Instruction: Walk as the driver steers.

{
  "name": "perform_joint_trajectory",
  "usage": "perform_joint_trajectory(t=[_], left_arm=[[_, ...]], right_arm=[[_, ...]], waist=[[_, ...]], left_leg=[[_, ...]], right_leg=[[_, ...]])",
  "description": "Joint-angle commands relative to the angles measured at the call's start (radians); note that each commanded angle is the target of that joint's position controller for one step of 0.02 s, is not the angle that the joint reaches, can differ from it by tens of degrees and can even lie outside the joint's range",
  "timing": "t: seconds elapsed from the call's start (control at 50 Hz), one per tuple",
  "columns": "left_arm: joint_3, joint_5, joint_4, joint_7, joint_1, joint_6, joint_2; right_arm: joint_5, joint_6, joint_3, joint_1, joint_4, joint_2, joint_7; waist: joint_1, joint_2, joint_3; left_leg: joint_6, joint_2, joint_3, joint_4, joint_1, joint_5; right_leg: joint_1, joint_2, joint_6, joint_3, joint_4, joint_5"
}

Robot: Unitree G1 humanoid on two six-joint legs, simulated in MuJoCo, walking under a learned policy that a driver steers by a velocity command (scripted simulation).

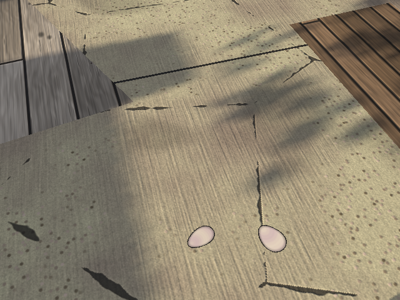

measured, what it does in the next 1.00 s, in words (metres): stands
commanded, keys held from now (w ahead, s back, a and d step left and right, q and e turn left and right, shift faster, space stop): shift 1.00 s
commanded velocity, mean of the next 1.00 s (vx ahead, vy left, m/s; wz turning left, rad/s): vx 0.00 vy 0.00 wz -0.03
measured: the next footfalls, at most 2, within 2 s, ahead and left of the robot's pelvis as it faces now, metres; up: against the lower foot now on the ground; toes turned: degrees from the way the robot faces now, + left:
right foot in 1.78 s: +0.45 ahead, -0.06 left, +0.00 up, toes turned +1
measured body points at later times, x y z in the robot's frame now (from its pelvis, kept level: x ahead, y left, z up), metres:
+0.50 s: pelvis +0.01 -0.01 +0.00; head +0.02 -0.01 +0.45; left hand +0.12 +0.26 -0.12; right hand +0.10 -0.29 -0.13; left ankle -0.01 +0.15 -0.74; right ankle -0.02 -0.12 -0.74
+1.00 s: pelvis +0.00 +0.00 +0.00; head +0.01 +0.00 +0.45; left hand +0.06 +0.26 -0.14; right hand +0.04 -0.26 -0.15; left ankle -0.01 +0.15 -0.74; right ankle -0.02 -0.12 -0.74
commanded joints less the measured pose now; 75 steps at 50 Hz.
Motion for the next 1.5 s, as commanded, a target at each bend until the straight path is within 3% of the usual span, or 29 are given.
perform_joint_trajectory(t=[0.02, 0.16, 0.28, 0.7, 1.14, 1.16, 1.18, 1.2, 1.22, 1.26, 1.28, 1.3, 1.32, 1.34, 1.36, 1.38, 1.4, 1.42, 1.44, 1.46, 1.48, 1.5], left_arm=[[0.034, 0.001, -0.056, -0.003, -0.019, -0.036, 0.145], [0.030, -0.006, -0.025, 0.000, 0.003, -0.037, 0.127], [0.032, -0.009, 0.014, 0.001, 0.015, -0.039, 0.123], [0.025, -0.015, 0.194, 0.023, 0.075, -0.040, 0.118], [0.007, -0.021, 0.332, 0.030, 0.117, -0.041, 0.084], [0.009, -0.026, 0.349, 0.033, 0.146, -0.038, 0.083], [0.019, -0.037, 0.349, 0.034, 0.157, -0.034, 0.111], [0.026, -0.042, 0.340, 0.034, 0.165, -0.039, 0.132], [0.030, -0.048, 0.332, 0.031, 0.184, -0.055, 0.145], [0.052, -0.057, 0.334, 0.024, 0.210, -0.090, 0.192], [0.050, -0.051, 0.317, 0.022, 0.185, -0.102, 0.178], [0.043, -0.048, 0.287, 0.017, 0.129, -0.113, 0.154], [0.039, -0.059, 0.253, 0.012, 0.059, -0.116, 0.146], [0.041, -0.072, 0.229, 0.009, -0.013, -0.113, 0.157], [0.039, -0.066, 0.217, 0.010, -0.021, -0.110, 0.151], [0.026, -0.050, 0.189, 0.008, -0.054, -0.117, 0.107], [0.003, -0.037, 0.149, -0.001, -0.071, -0.134, 0.026], [0.002, -0.075, 0.118, -0.004, -0.053, -0.156, 0.018], [0.000, -0.097, 0.109, -0.012, -0.071, -0.171, 0.037], [-0.002, -0.086, 0.110, -0.019, -0.065, -0.178, 0.047], [0.000, -0.062, 0.117, -0.023, -0.047, -0.182, 0.050], [0.009, -0.048, 0.117, -0.029, -0.049, -0.180, 0.068]], right_arm=[[0.000, -0.011, -0.024, -0.041, -0.053, -0.124, -0.005], [0.008, -0.007, -0.018, -0.024, 0.015, -0.115, -0.011], [0.012, -0.002, -0.019, -0.028, 0.063, -0.121, -0.021], [0.017, 0.006, -0.014, -0.008, 0.214, -0.103, -0.037], [0.018, 0.007, -0.001, 0.067, 0.276, -0.055, -0.044], [0.023, 0.009, 0.000, 0.100, 0.291, -0.043, -0.045], [0.035, 0.009, -0.005, 0.106, 0.288, -0.054, -0.046], [0.036, 0.001, -0.009, 0.078, 0.266, -0.066, -0.044], [0.039, -0.019, -0.003, 0.026, 0.229, -0.048, -0.038], [0.046, -0.070, 0.013, -0.042, 0.177, 0.022, -0.016], [0.048, -0.087, 0.007, -0.041, 0.166, 0.001, -0.005], [0.056, -0.102, 0.006, -0.026, 0.155, -0.007, 0.004], [0.063, -0.112, 0.007, 0.024, 0.161, -0.005, 0.008], [0.063, -0.120, 0.003, 0.138, 0.202, 0.001, 0.008], [0.049, -0.122, -0.015, 0.263, 0.266, -0.025, 0.005], [0.040, -0.123, -0.034, 0.406, 0.312, -0.061, 0.004], [0.040, -0.124, -0.053, 0.527, 0.311, -0.149, 0.004], [0.026, -0.142, -0.041, 0.491, 0.289, -0.142, 0.018], [0.024, -0.151, -0.022, 0.375, 0.256, -0.087, 0.023], [0.019, -0.151, -0.009, 0.315, 0.230, -0.050, 0.030], [0.017, -0.143, -0.004, 0.287, 0.214, -0.051, 0.036], [0.016, -0.134, 0.004, 0.283, 0.208, -0.029, 0.038]], waist=[[0.021, -0.144, -0.068], [0.022, -0.069, -0.064], [0.021, -0.042, -0.067], [0.021, -0.033, -0.026], [0.025, -0.027, 0.003], [0.027, -0.037, -0.043], [0.033, -0.051, -0.008], [0.046, -0.066, 0.066], [0.067, -0.104, 0.127], [0.081, -0.245, 0.137], [0.068, -0.233, 0.134], [0.039, -0.217, 0.128], [-0.003, -0.202, 0.114], [-0.067, -0.189, 0.089], [-0.104, -0.137, 0.046], [-0.154, -0.005, -0.004], [-0.175, 0.259, -0.057], [-0.122, 0.263, -0.036], [-0.076, 0.139, 0.073], [-0.049, 0.076, 0.083], [-0.024, 0.033, 0.057], [-0.013, 0.023, 0.062]], left_leg=[[-0.007, 0.014, -0.009, -0.034, 0.021, 0.151], [-0.006, 0.016, -0.006, -0.052, 0.069, 0.193], [-0.003, 0.020, -0.005, -0.055, 0.096, 0.217], [0.012, 0.001, 0.008, -0.071, 0.082, 0.185], [0.020, -0.015, 0.018, -0.074, 0.055, 0.152], [0.030, -0.047, 0.054, -0.049, 0.066, -0.058], [0.050, -0.064, 0.064, -0.015, 0.008, -0.320], [0.068, -0.056, 0.042, 0.010, -0.087, -0.472], [0.076, -0.043, 0.032, 0.059, -0.185, -0.456], [0.072, -0.030, 0.070, 0.256, -0.248, -0.144], [0.096, 0.008, 0.027, 0.329, -0.260, -0.154], [0.121, 0.029, 0.009, 0.331, -0.253, -0.197], [0.144, 0.037, 0.018, 0.220, -0.169, -0.207], [0.155, 0.007, 0.079, 0.037, 0.043, -0.120], [0.127, -0.067, 0.139, -0.024, 0.245, -0.018], [0.128, -0.003, 0.015, -0.058, 0.432, -0.035], [0.204, 0.240, -0.416, -0.238, 0.541, -0.290], [0.315, 0.370, -0.768, -0.350, 0.499, -0.548], [0.317, 0.376, -0.713, -0.352, 0.452, -0.568], [0.286, 0.333, -0.584, -0.328, 0.432, -0.450], [0.260, 0.291, -0.477, -0.331, 0.401, -0.350], [0.235, 0.250, -0.385, -0.345, 0.361, -0.257]], right_leg=[[0.031, -0.135, -0.059, 0.141, -0.109, 0.253], [0.032, -0.106, -0.052, 0.111, -0.084, 0.325], [0.031, -0.085, -0.043, 0.087, -0.078, 0.342], [0.020, -0.046, -0.012, 0.031, -0.082, 0.257], [-0.003, -0.033, -0.001, 0.006, -0.093, 0.191], [0.013, -0.013, -0.015, -0.010, -0.095, -0.045], [-0.027, -0.015, -0.043, 0.011, -0.103, -0.363], [-0.087, -0.054, -0.075, 0.076, -0.136, -0.564], [-0.090, -0.125, -0.115, 0.179, -0.191, -0.631], [-0.048, -0.311, -0.208, 0.439, -0.342, -0.581], [-0.073, -0.354, -0.230, 0.493, -0.365, -0.530], [-0.086, -0.360, -0.221, 0.477, -0.365, -0.476], [-0.123, -0.328, -0.187, 0.393, -0.358, -0.416], [-0.223, -0.253, -0.143, 0.260, -0.310, -0.359], [-0.294, -0.163, -0.114, 0.157, -0.190, -0.309], [-0.416, -0.093, -0.079, 0.062, 0.062, -0.182], [-0.588, -0.016, -0.031, -0.059, 0.460, -0.125], [-0.752, -0.004, -0.059, 0.040, 0.667, -0.161], [-0.889, -0.080, -0.087, 0.078, 0.784, -0.075], [-0.914, -0.114, -0.102, 0.064, 0.818, 0.011], [-0.879, -0.146, -0.101, 0.051, 0.793, 0.070], [-0.837, -0.167, -0.089, 0.041, 0.732, 0.120]])
Over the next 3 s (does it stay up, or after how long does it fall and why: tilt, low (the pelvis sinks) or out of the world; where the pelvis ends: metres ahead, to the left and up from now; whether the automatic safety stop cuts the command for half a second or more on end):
stays up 0.69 0.31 0.00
